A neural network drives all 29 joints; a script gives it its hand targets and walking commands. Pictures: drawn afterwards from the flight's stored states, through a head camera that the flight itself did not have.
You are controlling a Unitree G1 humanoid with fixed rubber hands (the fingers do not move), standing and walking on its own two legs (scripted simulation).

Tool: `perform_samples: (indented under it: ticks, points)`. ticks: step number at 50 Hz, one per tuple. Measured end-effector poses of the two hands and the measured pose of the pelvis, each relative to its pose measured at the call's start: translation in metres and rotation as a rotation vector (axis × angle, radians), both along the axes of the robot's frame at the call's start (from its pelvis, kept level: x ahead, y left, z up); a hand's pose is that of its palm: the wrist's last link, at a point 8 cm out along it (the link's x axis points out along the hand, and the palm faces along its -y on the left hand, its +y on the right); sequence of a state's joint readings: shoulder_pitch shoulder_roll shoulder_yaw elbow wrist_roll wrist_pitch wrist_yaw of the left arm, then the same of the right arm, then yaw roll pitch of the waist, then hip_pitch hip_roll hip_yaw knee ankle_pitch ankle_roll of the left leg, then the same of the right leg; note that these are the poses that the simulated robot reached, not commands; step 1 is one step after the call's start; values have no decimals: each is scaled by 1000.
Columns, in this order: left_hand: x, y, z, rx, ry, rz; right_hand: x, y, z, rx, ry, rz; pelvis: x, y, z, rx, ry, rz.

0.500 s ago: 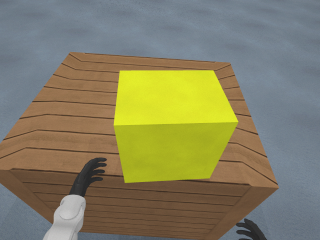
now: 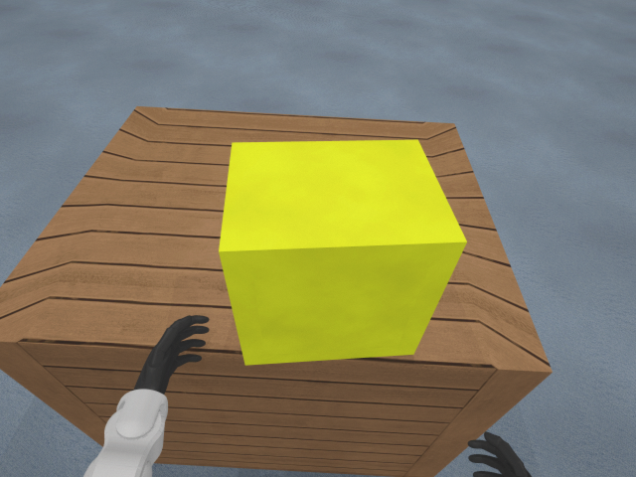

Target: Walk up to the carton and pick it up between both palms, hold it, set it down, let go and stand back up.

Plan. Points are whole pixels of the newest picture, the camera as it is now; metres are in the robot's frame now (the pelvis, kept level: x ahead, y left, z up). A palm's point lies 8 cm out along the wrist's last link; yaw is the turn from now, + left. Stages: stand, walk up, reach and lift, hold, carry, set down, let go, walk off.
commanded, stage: stand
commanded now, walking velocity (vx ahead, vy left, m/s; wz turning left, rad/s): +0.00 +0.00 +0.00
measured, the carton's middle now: (329, 255) +0.39 -0.03 +0.07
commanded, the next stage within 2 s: none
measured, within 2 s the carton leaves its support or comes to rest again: neither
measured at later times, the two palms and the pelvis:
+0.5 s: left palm (155, 380) +0.25 +0.20 +0.00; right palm out of the picture +0.11 -0.26 -0.08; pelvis +0.00 +0.00 +0.00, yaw +0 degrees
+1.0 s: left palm (119, 442) +0.19 +0.24 -0.04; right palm out of the picture +0.10 -0.25 -0.08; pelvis -0.01 +0.01 +0.00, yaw +0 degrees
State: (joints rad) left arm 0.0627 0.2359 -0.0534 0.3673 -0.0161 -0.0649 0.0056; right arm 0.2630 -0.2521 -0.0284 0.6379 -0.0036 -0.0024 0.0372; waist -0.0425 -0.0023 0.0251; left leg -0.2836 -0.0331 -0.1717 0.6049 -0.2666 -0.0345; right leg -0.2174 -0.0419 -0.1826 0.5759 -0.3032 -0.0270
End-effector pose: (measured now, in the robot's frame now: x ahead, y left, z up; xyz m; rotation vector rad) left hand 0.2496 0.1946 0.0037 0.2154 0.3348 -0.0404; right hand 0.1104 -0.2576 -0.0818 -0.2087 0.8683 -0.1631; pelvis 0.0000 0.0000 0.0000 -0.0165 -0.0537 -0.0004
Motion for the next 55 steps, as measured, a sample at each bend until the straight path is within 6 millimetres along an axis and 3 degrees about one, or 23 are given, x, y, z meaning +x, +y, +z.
perform_samples:
  ticks: [13, 26, 44, 46, 49, 55]
  points:
    - [0, 1, 0, -14, -5, -2, -3, -5, 4, -25, 0, -12, 1, 1, 0, -5, -8, -2]
    - [-3, 4, -1, -2, 1, -3, -5, 3, 2, -6, -7, -5, -4, 3, 0, -1, -11, -7]
    - [-21, 19, -7, 26, 33, 22, -8, 3, 1, -8, 5, -2, -5, 6, 1, -5, -10, -4]
    - [-27, 24, -13, 34, 62, 37, -7, 4, 2, -8, 4, 2, -6, 6, 1, -4, -12, -4]
    - [-49, 40, -38, 63, 196, 89, -7, 6, 2, -9, 7, 9, -7, 7, 1, -6, -12, -4]
    - [-122, 74, -91, 89, 490, 189, -10, 10, 1, -26, 57, 26, -10, 10, 1, -8, -3, -1]
